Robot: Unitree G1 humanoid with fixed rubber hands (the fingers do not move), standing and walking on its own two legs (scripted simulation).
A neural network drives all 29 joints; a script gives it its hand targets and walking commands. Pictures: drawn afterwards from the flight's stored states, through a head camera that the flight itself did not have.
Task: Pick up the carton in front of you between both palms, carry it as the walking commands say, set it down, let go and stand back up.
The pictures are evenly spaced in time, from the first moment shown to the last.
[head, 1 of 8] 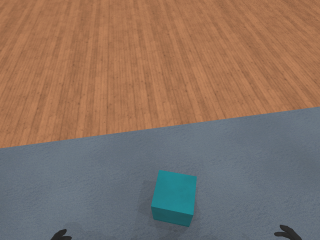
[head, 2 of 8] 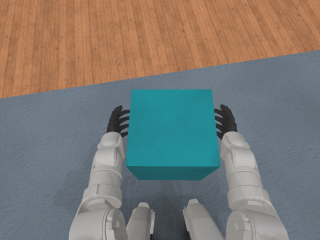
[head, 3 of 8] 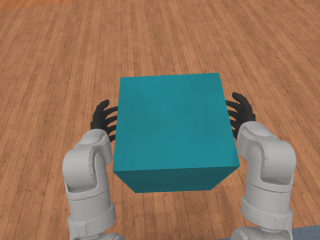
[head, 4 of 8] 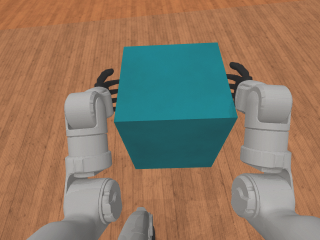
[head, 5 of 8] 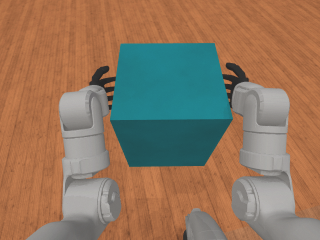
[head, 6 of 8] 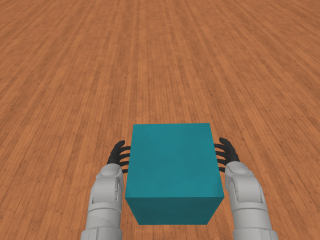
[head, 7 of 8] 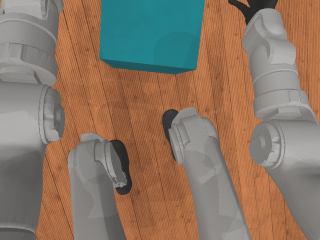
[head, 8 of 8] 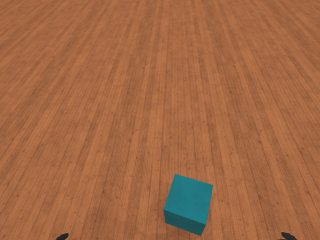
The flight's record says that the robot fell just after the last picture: no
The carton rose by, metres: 0.95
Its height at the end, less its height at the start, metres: +0.22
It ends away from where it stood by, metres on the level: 5.28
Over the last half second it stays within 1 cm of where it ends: yes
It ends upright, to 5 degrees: yes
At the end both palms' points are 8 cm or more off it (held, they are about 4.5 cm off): yes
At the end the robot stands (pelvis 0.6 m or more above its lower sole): yes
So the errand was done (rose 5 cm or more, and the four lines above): yes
